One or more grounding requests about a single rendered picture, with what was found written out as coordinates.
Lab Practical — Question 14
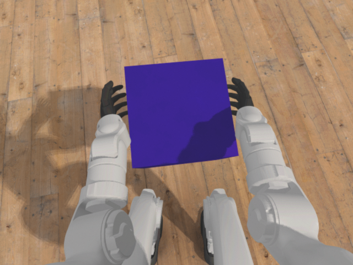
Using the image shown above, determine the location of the left robot upper arm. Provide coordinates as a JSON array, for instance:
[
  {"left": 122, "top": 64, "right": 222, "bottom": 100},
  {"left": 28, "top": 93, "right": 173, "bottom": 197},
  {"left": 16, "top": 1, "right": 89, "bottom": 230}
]
[{"left": 45, "top": 208, "right": 136, "bottom": 265}]

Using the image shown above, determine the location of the robot right foot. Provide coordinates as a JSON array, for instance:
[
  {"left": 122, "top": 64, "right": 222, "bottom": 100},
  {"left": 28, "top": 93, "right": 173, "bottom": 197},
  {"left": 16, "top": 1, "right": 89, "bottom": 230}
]
[{"left": 200, "top": 210, "right": 214, "bottom": 265}]

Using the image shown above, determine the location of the right robot thigh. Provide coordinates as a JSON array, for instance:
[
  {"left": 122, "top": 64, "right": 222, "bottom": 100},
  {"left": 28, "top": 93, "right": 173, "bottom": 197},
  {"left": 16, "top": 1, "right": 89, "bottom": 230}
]
[{"left": 203, "top": 194, "right": 254, "bottom": 265}]

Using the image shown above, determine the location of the right robot upper arm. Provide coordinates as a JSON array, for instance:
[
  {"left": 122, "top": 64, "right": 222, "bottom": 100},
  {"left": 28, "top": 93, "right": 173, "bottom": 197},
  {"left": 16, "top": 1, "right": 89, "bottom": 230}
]
[{"left": 247, "top": 193, "right": 353, "bottom": 265}]

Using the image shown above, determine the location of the left robot forearm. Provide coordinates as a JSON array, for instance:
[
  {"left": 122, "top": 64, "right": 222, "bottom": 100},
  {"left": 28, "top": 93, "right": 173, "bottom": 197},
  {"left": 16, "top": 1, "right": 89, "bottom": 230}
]
[{"left": 64, "top": 114, "right": 131, "bottom": 251}]

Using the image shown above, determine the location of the carton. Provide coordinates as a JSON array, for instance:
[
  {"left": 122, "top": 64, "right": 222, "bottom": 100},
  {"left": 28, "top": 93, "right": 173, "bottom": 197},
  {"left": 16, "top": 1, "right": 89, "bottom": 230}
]
[{"left": 124, "top": 58, "right": 239, "bottom": 168}]

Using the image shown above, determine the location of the left robot hand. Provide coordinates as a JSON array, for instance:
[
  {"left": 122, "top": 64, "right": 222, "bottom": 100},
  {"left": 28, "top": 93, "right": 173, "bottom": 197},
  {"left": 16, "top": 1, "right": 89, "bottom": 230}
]
[{"left": 100, "top": 81, "right": 128, "bottom": 118}]

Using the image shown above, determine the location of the right robot forearm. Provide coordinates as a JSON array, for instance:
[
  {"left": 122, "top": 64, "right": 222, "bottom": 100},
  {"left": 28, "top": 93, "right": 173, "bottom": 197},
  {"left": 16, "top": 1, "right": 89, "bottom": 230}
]
[{"left": 235, "top": 106, "right": 319, "bottom": 231}]

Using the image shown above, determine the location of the right robot hand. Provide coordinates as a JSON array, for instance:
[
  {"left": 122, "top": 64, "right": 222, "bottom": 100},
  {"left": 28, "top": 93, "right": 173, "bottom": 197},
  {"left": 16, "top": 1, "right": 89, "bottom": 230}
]
[{"left": 227, "top": 77, "right": 254, "bottom": 116}]

